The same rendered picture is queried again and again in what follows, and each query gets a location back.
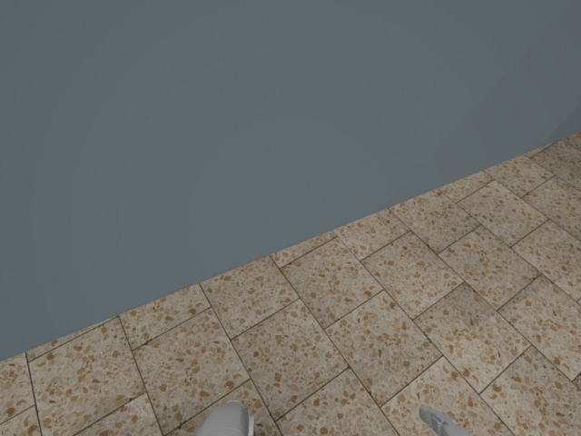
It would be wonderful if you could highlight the right robot hand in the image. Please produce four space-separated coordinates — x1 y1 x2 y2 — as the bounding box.
419 407 469 436

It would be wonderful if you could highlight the robot left shin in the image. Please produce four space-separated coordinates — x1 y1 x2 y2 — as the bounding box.
226 401 245 409

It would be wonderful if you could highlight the robot left thigh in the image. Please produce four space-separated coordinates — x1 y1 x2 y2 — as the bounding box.
195 405 255 436

